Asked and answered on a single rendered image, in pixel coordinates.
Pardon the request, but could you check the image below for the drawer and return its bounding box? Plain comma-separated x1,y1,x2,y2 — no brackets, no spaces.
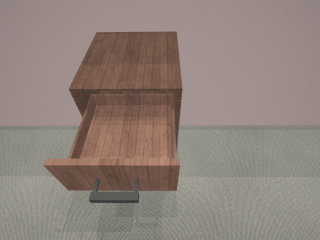
43,94,180,191

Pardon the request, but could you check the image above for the cabinet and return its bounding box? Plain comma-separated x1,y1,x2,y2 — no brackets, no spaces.
69,31,183,149

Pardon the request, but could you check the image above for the handle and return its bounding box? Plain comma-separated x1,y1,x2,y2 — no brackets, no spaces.
89,179,139,203

